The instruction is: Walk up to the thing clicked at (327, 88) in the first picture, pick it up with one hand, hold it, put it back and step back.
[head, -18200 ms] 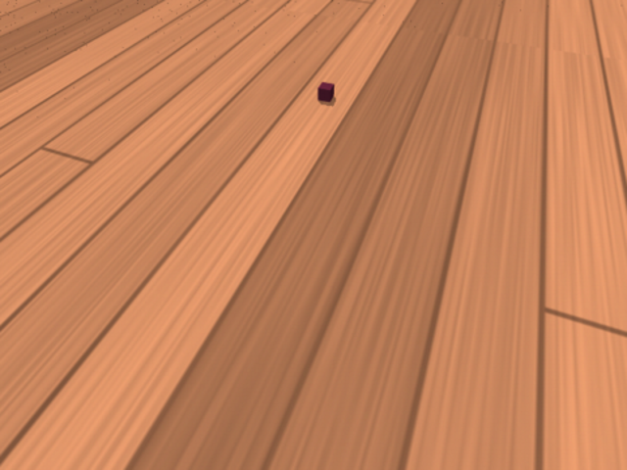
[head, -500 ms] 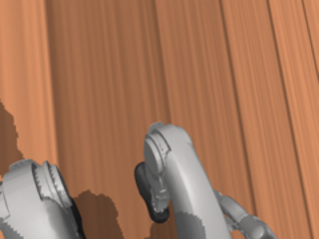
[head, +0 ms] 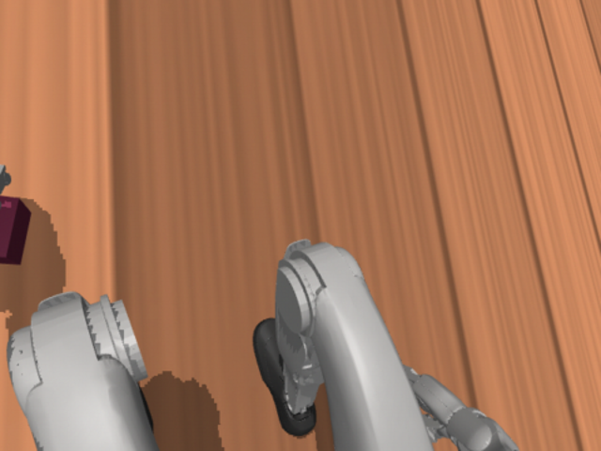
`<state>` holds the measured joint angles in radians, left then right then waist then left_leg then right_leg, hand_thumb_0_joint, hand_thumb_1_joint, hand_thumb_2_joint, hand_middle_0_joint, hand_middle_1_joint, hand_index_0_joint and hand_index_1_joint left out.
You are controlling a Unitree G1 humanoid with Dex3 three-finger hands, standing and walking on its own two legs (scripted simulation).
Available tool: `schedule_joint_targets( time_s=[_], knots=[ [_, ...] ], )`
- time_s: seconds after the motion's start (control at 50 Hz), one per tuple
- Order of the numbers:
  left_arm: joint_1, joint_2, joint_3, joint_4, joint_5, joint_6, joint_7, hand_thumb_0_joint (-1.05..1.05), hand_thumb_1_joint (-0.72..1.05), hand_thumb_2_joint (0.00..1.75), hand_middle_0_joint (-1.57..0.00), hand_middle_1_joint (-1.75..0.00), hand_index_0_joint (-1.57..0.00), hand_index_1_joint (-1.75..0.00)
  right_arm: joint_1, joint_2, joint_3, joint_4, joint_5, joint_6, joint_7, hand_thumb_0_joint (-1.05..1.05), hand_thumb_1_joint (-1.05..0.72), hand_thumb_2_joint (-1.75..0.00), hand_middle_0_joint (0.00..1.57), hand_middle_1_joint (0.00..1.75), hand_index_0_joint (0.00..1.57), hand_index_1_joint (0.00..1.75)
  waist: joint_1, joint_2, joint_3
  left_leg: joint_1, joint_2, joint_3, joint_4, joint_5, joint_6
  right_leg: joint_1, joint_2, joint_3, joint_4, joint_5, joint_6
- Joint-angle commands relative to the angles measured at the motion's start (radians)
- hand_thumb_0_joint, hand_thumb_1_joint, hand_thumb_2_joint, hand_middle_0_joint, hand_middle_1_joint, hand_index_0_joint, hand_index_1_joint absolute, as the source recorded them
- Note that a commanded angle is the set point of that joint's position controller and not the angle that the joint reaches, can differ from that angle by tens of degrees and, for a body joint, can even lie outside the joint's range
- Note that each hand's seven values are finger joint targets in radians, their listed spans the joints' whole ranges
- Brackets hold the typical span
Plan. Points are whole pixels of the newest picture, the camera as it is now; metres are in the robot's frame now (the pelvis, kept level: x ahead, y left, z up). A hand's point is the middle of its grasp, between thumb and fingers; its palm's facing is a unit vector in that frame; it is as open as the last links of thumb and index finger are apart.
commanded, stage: close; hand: left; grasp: from above
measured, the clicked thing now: out of the picture +0.42 +0.30 -0.26
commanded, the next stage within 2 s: settle in 0.98 s
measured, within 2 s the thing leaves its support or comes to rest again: leaves its support in 1.48 s
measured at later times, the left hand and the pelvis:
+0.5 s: hand out of the picture +0.42 +0.33 -0.22, palm faces -0.52 -0.11 -0.85, open 11.2 cm; pelvis +0.00 +0.00 +0.00, yaw +0 degrees
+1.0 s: hand out of the picture +0.42 +0.33 -0.21, palm faces -0.44 -0.06 -0.89, open 10.5 cm; pelvis +0.00 +0.00 +0.00, yaw +1 degrees
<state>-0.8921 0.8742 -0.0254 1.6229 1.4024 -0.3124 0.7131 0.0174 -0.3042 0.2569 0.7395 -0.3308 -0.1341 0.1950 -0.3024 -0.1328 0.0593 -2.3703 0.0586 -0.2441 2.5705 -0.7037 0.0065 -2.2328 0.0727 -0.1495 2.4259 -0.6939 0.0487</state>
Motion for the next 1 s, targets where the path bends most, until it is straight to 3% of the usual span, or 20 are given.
schedule_joint_targets(
  time_s=[0.0,0.04,0.06,0.14,0.22,0.26,0.28,0.32,0.34,0.36,0.4,0.44,0.5,0.58,0.64,0.72,0.8,0.84,0.88,0.98],
  knots=[
    [-0.355,0.19,0.021,-0.136,-0.056,0.07,0.015,0.0,-0.08,0.65,-0.38,-0.6,-0.39,-0.59,0.143,-0.321,-0.108,0.005,0.031,-0.04,-0.001,0.0,-0.89,-0.89,0.2,0.3,0.2,0.3,-0.054,0.501,-0.568,0.488,-0.001,0.09,-0.267,0.147,-0.005,0.22,0.037,-0.096,-0.203,0.217,-0.078],
    [-0.365,0.214,0.048,-0.124,-0.078,0.083,-0.017,0.0,-0.07,0.64,-0.41,-0.59,-0.41,-0.58,0.163,-0.318,-0.109,-0.01,0.04,-0.052,0.003,0.0,-0.89,-0.9,0.2,0.3,0.2,0.3,-0.049,0.49,-0.576,0.484,-0.001,0.097,-0.256,0.156,0.001,0.245,0.032,-0.087,-0.209,0.226,-0.073],
    [-0.382,0.262,0.092,-0.149,-0.095,0.081,-0.024,0.0,-0.07,0.65,-0.42,-0.57,-0.42,-0.58,0.141,-0.321,-0.113,-0.036,0.046,-0.057,0.003,0.0,-0.89,-0.9,0.2,0.3,0.2,0.3,-0.032,0.474,-0.593,0.47,-0.002,0.091,-0.263,0.142,0.002,0.251,0.027,-0.086,-0.211,0.21,-0.074],
    [-0.325,0.267,0.141,-0.066,-0.105,0.07,-0.114,0.0,-0.03,0.63,-0.44,-0.55,-0.44,-0.56,0.202,-0.315,-0.114,-0.033,0.049,-0.053,0.002,0.0,-0.89,-0.9,0.2,0.3,0.2,0.3,-0.063,0.427,-0.541,0.428,-0.01,0.1,-0.255,0.137,0.01,0.265,0.025,-0.084,-0.214,0.201,-0.069],
    [-0.293,0.226,0.097,-0.084,-0.125,0.02,-0.208,0.0,0.0,0.62,-0.49,-0.54,-0.48,-0.55,0.204,-0.293,-0.101,-0.051,0.054,-0.026,-0.009,0.0,-0.89,-0.9,0.2,0.3,0.2,0.3,-0.061,0.433,-0.557,0.452,-0.013,0.101,-0.251,0.165,0.005,0.305,0.027,-0.088,-0.223,0.224,-0.071],
    [-0.274,0.249,0.086,-0.125,-0.117,-0.017,-0.237,0.0,0.04,0.63,-0.52,-0.53,-0.51,-0.54,0.216,-0.295,-0.093,-0.053,0.052,-0.012,-0.014,0.0,-0.89,-0.9,0.2,0.3,0.2,0.3,-0.054,0.442,-0.599,0.487,-0.015,0.106,-0.237,0.226,0.003,0.357,0.026,-0.09,-0.216,0.282,-0.068],
    [-0.266,0.275,0.093,-0.159,-0.116,-0.038,-0.245,0.0,0.08,0.65,-0.55,-0.54,-0.54,-0.55,0.212,-0.29,-0.091,-0.058,0.053,-0.004,-0.015,0.0,-0.89,-0.9,0.2,0.3,0.2,0.3,-0.034,0.462,-0.632,0.506,-0.011,0.107,-0.239,0.251,0.002,0.383,0.031,-0.083,-0.218,0.307,-0.066],
    [-0.226,0.223,0.061,-0.1,-0.124,-0.068,-0.259,0.0,0.12,0.7,-0.61,-0.51,-0.58,-0.54,0.205,-0.289,-0.078,-0.06,0.052,0.01,-0.017,0.0,-0.89,-0.9,0.2,0.3,0.2,0.3,-0.056,0.394,-0.568,0.462,-0.012,0.109,-0.211,0.243,0.008,0.372,0.029,-0.086,-0.227,0.304,-0.062],
    [-0.26,0.277,0.093,-0.168,-0.126,-0.094,-0.25,0.0,0.14,0.71,-0.62,-0.52,-0.59,-0.55,0.209,-0.296,-0.078,-0.06,0.051,0.019,-0.023,0.0,-0.89,-0.9,0.2,0.3,0.2,0.3,-0.041,0.407,-0.617,0.482,-0.009,0.104,-0.224,0.246,0.008,0.401,0.034,-0.085,-0.239,0.303,-0.061],
    [-0.235,0.286,0.101,-0.149,-0.11,-0.104,-0.243,0.0,0.16,0.71,-0.64,-0.51,-0.6,-0.55,0.214,-0.297,-0.074,-0.067,0.05,0.026,-0.025,0.0,-0.89,-0.9,0.2,0.3,0.2,0.3,-0.036,0.426,-0.594,0.495,-0.012,0.104,-0.222,0.268,0.004,0.385,0.03,-0.088,-0.227,0.313,-0.066],
    [-0.192,0.27,0.1,-0.117,-0.103,-0.127,-0.232,0.0,0.19,0.69,-0.66,-0.49,-0.63,-0.52,0.205,-0.29,-0.061,-0.069,0.045,0.041,-0.026,0.0,-0.89,-0.9,0.2,0.3,0.2,0.3,-0.029,0.4,-0.574,0.488,-0.009,0.098,-0.221,0.268,0.006,0.38,0.034,-0.095,-0.224,0.306,-0.064],
    [-0.186,0.239,0.084,-0.093,-0.083,-0.148,-0.209,0.0,0.2,0.68,-0.66,-0.46,-0.63,-0.49,0.192,-0.29,-0.048,-0.082,0.033,0.045,-0.026,0.0,-0.89,-0.89,0.2,0.3,0.2,0.3,-0.049,0.397,-0.53,0.491,-0.011,0.089,-0.225,0.252,0.003,0.338,0.035,-0.113,-0.216,0.281,-0.068],
    [-0.255,0.33,0.118,-0.201,-0.049,-0.162,-0.17,0.0,0.24,0.65,-0.68,-0.47,-0.66,-0.5,0.187,-0.297,-0.061,-0.067,0.038,0.054,-0.038,0.0,-0.89,-0.9,0.2,0.3,0.2,0.3,-0.013,0.484,-0.615,0.552,-0.005,0.087,-0.249,0.254,0.0,0.33,0.04,-0.108,-0.205,0.274,-0.068],
    [-0.222,0.257,0.082,-0.13,-0.028,-0.138,-0.108,0.0,0.32,0.64,-0.74,-0.45,-0.72,-0.47,0.174,-0.299,-0.072,-0.04,0.015,0.05,-0.036,0.0,-0.89,-0.9,0.2,0.3,0.2,0.3,-0.033,0.459,-0.527,0.486,-0.006,0.09,-0.262,0.156,-0.005,0.277,0.046,-0.107,-0.213,0.195,-0.072],
    [-0.255,0.276,0.08,-0.151,-0.008,-0.104,-0.074,0.0,0.33,0.61,-0.76,-0.42,-0.74,-0.44,0.171,-0.293,-0.083,-0.028,0.018,0.044,-0.041,0.0,-0.89,-0.9,0.2,0.3,0.2,0.3,-0.014,0.477,-0.553,0.483,-0.006,0.096,-0.268,0.148,-0.008,0.257,0.047,-0.094,-0.211,0.18,-0.081],
    [-0.29,0.223,0.057,-0.128,-0.019,-0.05,-0.044,0.0,0.37,0.58,-0.81,-0.36,-0.78,-0.4,0.174,-0.295,-0.097,-0.012,0.016,0.022,-0.035,0.0,-0.89,-0.9,0.2,0.3,0.2,0.3,-0.035,0.455,-0.56,0.465,-0.008,0.095,-0.257,0.158,-0.005,0.241,0.042,-0.096,-0.208,0.204,-0.077],
    [-0.309,0.212,0.04,-0.088,-0.035,-0.001,-0.047,0.0,0.36,0.52,-0.82,-0.3,-0.78,-0.34,0.179,-0.297,-0.105,-0.011,0.032,-0.002,-0.032,0.0,-0.89,-0.9,0.2,0.3,0.2,0.3,-0.042,0.445,-0.533,0.432,-0.008,0.101,-0.257,0.134,0.001,0.227,0.04,-0.083,-0.214,0.188,-0.077],
    [-0.345,0.246,0.064,-0.122,-0.05,0.015,-0.059,0.0,0.37,0.52,-0.85,-0.26,-0.8,-0.31,0.192,-0.302,-0.106,-0.008,0.037,-0.012,-0.029,0.0,-0.89,-0.9,0.2,0.3,0.2,0.3,-0.034,0.458,-0.577,0.462,-0.011,0.102,-0.259,0.155,0.002,0.233,0.034,-0.092,-0.209,0.207,-0.074],
    [-0.321,0.221,0.056,-0.058,-0.057,0.026,-0.086,0.0,0.38,0.49,-0.85,-0.25,-0.81,-0.29,0.184,-0.305,-0.104,-0.037,0.043,-0.024,-0.022,0.0,-0.89,-0.9,0.2,0.3,0.2,0.3,-0.052,0.453,-0.534,0.451,-0.011,0.098,-0.254,0.148,0.005,0.213,0.028,-0.096,-0.194,0.212,-0.071],
    [-0.306,0.285,0.12,-0.064,-0.072,0.023,-0.134,0.0,0.36,0.5,-0.88,-0.2,-0.81,-0.27,0.194,-0.312,-0.109,-0.065,0.055,-0.017,-0.031,0.0,-0.89,-0.9,0.2,0.3,0.2,0.3,-0.035,0.42,-0.551,0.418,-0.016,0.108,-0.25,0.136,0.011,0.256,0.026,-0.075,-0.219,0.187,-0.074]
  ],
)
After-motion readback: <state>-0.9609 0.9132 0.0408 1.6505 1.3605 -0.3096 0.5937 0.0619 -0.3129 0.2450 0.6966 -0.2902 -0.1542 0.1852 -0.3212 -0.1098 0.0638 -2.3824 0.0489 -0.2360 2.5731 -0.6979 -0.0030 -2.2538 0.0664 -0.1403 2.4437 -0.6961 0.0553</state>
